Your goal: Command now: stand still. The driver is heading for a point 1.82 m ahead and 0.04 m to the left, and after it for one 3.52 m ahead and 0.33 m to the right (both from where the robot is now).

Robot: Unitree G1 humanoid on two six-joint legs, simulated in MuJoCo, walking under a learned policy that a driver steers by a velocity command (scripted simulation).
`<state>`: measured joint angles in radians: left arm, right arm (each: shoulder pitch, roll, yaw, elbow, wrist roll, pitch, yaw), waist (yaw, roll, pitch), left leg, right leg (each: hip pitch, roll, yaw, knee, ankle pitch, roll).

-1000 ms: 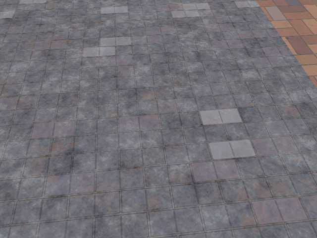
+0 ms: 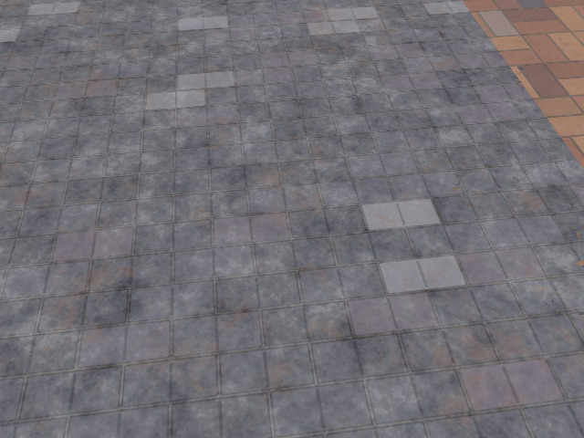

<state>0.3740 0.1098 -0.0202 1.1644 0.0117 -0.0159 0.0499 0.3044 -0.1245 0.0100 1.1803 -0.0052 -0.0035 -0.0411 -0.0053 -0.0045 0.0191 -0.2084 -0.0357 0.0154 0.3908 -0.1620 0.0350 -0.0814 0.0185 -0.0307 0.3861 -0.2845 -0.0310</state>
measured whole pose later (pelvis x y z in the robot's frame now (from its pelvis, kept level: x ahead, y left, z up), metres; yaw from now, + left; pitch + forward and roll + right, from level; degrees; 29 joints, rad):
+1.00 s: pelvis +0.18 +0.06 +0.00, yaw +0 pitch +0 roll +0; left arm 0.26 0.19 0.05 1.02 0.03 -0.06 -0.02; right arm 0.42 -0.14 -0.04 1.09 -0.02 -0.09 -0.01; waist 0.00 -0.03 0.02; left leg -0.08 -0.06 0.10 0.32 -0.24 0.08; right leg -0.50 -0.06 -0.04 1.08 -0.24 -0.08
